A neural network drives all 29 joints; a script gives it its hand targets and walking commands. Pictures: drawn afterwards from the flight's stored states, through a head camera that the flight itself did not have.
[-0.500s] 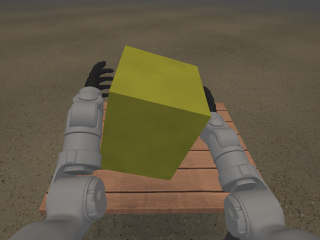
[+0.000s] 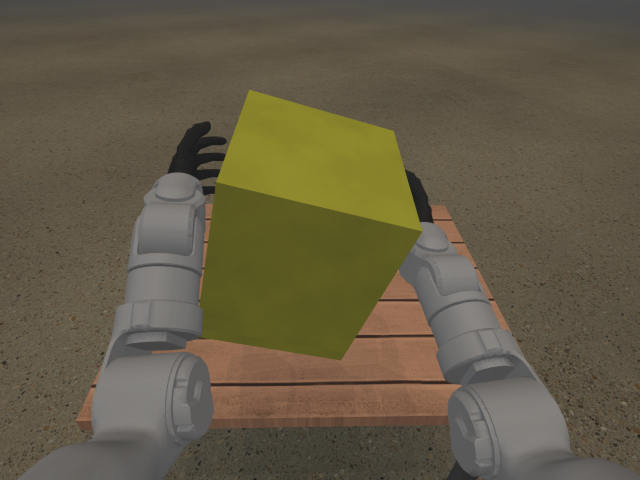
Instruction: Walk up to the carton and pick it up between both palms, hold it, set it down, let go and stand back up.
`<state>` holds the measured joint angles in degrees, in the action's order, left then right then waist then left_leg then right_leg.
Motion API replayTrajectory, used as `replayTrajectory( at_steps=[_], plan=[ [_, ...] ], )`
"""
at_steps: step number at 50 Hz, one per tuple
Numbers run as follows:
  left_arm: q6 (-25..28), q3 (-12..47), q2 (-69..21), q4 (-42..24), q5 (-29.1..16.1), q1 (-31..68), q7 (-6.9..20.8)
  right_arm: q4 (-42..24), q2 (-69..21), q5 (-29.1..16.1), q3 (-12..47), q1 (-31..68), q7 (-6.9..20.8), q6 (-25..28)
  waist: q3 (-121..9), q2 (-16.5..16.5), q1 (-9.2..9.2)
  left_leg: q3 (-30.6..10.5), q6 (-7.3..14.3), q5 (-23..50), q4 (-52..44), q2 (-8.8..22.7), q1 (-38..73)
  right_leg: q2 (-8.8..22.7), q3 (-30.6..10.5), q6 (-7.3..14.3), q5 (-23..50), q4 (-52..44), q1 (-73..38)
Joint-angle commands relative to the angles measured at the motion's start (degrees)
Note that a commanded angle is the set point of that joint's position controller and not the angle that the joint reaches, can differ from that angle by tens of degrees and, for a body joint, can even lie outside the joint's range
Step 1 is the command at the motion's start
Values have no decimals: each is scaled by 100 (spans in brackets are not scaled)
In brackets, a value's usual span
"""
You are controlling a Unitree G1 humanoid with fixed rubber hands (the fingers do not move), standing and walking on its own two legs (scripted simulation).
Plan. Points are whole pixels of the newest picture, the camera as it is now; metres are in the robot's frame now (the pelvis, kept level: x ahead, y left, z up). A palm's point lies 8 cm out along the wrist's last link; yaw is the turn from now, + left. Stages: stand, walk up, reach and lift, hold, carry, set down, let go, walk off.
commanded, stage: hold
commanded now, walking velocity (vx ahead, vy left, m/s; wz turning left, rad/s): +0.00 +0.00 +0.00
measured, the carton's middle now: (297, 230) +0.39 +0.02 +0.17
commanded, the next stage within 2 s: none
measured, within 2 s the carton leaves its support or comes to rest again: neither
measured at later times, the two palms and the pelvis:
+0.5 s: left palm (182, 183) +0.37 +0.16 +0.25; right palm (416, 227) +0.36 -0.13 +0.19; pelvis +0.00 +0.00 +0.00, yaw +0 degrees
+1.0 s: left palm (182, 184) +0.37 +0.16 +0.25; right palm (415, 226) +0.36 -0.13 +0.19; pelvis +0.00 +0.00 +0.00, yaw +0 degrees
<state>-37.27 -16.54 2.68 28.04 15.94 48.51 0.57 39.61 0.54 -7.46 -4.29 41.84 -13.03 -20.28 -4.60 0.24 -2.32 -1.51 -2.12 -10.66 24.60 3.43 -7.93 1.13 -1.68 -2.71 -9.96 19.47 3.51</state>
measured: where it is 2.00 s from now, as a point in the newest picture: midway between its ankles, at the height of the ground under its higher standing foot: outside the picture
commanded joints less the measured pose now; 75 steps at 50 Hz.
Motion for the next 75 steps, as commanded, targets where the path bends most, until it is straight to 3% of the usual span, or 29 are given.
replayTrajectory(
  at_steps=[1,3,4,5,7,9,11,14,28,32,44,45,46,47,50,54,55,56,57,58,61,62,65,69,70,72,73,74,75],
  plan=[
    [128,2010,-4466,-493,-571,2535,973,-2669,-3008,-773,1785,5531,608,491,-1533,-137,-337,255,102,866,-740,-541,801,-651,533,105,651,-663,-765],
    [74,1861,-4333,-239,-492,2396,990,-2623,-2988,-816,1790,5707,632,486,-1330,-149,-189,284,148,715,-758,-552,699,-609,474,99,465,-716,-686],
    [129,2016,-4493,-675,-579,2562,977,-2844,-3103,-852,1863,5580,625,526,-1666,-108,-260,266,112,1073,-713,-546,762,-638,518,94,857,-623,-885],
    [67,2007,-4439,-400,-546,2337,979,-2566,-2951,-807,1801,5401,587,459,-1360,9,-354,228,82,1145,-699,-548,853,-622,486,96,838,-694,-768],
    [114,1909,-4314,-456,-518,2423,1020,-2649,-2987,-841,1837,5421,583,473,-1436,-179,-276,277,135,1068,-718,-581,893,-611,467,60,786,-716,-866],
    [121,2125,-4503,-736,-650,2385,1043,-3032,-3076,-891,1931,5485,542,500,-1784,-177,-366,251,92,1395,-612,-558,960,-642,508,96,1108,-633,-1021],
    [122,2154,-4582,-677,-618,2535,1003,-2844,-3076,-904,1946,5454,544,469,-1590,-65,-395,190,69,1404,-615,-552,1000,-670,524,91,957,-652,-776],
    [58,1959,-4448,-490,-512,2273,1040,-2806,-2994,-851,1877,5485,551,472,-1506,-147,-248,210,102,1160,-712,-523,902,-656,525,109,752,-658,-820],
    [88,1773,-4293,-348,-404,2552,1071,-2336,-2918,-655,1593,5451,639,473,-1176,-92,-283,315,159,493,-897,-533,666,-585,510,112,325,-715,-694],
    [76,1729,-4344,-212,-371,2413,1060,-2403,-2981,-656,1640,5482,655,487,-1117,-200,-224,268,153,475,-885,-509,605,-629,518,141,209,-727,-656],
    [79,1961,-4410,-761,-463,2206,1081,-2962,-3105,-908,2029,5308,553,512,-1665,-198,-233,264,117,1489,-651,-550,1031,-641,540,100,1095,-645,-965],
    [75,2046,-4493,-747,-511,2253,1084,-2820,-3081,-896,2021,5178,534,468,-1632,-103,-370,247,56,1413,-636,-529,1106,-641,536,151,980,-677,-888],
    [112,2038,-4441,-861,-524,2333,1050,-2957,-3167,-917,2064,5291,543,514,-1696,-92,-243,273,111,1355,-662,-566,1007,-626,542,89,987,-661,-874],
    [126,2001,-4367,-712,-498,2415,1061,-2876,-3076,-867,2002,5332,533,474,-1532,-187,-336,251,127,1182,-673,-559,974,-605,518,86,845,-704,-799],
    [68,2037,-4473,-642,-516,2493,1049,-2770,-3027,-880,1913,5384,560,474,-1397,-16,-249,243,88,1082,-692,-549,875,-637,527,139,595,-705,-695],
    [76,1747,-4328,-461,-368,2464,1094,-2543,-3084,-801,1810,5428,620,471,-1270,-252,-167,279,164,697,-864,-550,742,-612,526,136,359,-723,-704],
    [81,1868,-4399,-494,-400,2463,1089,-2450,-3044,-694,1687,5329,612,482,-1175,-98,-276,293,131,578,-885,-513,693,-596,534,173,239,-726,-619],
    [111,1877,-4390,-598,-456,2531,1068,-2712,-3144,-766,1832,5494,625,546,-1541,-160,-174,307,163,754,-830,-536,679,-620,530,153,470,-658,-783],
    [111,1828,-4310,-437,-417,2408,1061,-2570,-2999,-713,1753,5414,598,515,-1309,-235,-287,304,208,664,-834,-546,723,-598,484,126,413,-731,-677],
    [77,1754,-4248,-390,-377,2393,1081,-2470,-3028,-680,1708,5381,631,497,-1201,-229,-198,309,203,571,-876,-560,686,-604,531,133,265,-716,-621],
    [52,1849,-4351,-442,-408,2445,1118,-2514,-2946,-709,1680,5451,632,510,-1200,-76,-305,274,135,692,-872,-527,745,-624,530,146,363,-711,-710],
    [80,1656,-4192,-351,-310,2424,1131,-2469,-2984,-699,1655,5335,621,480,-1216,-293,-222,299,183,523,-906,-553,647,-587,487,130,260,-736,-795],
    [38,1857,-4346,-564,-391,2299,1110,-2598,-2978,-797,1777,5265,610,510,-1358,-47,-254,266,113,1023,-776,-515,877,-629,515,151,629,-665,-803],
    [77,2001,-4380,-753,-486,2355,1093,-2913,-3067,-905,1958,5363,571,536,-1671,-129,-246,257,116,1299,-652,-553,1007,-628,521,98,869,-651,-858],
    [57,1956,-4314,-662,-443,2436,1082,-2510,-2993,-858,1869,5120,576,450,-1283,-19,-304,246,82,1077,-727,-542,938,-592,526,130,627,-681,-716],
    [68,1907,-4283,-741,-429,2295,1129,-2819,-3070,-860,1920,5255,581,522,-1556,-253,-239,286,159,1073,-737,-574,901,-595,542,111,759,-677,-913],
    [74,1969,-4380,-846,-485,2328,1121,-2917,-3117,-891,1985,5250,560,505,-1614,-202,-310,271,157,1167,-684,-579,933,-614,531,99,879,-660,-939],
    [47,1845,-4278,-653,-390,2277,1115,-2825,-3038,-850,1958,5267,564,463,-1441,-236,-193,243,154,1101,-761,-546,905,-605,527,97,680,-687,-856],
    [44,1984,-4383,-696,-479,2395,1096,-2794,-3092,-851,1918,5282,555,472,-1455,-72,-302,258,113,1014,-740,-544,896,-601,507,149,684,-673,-869]
  ],
)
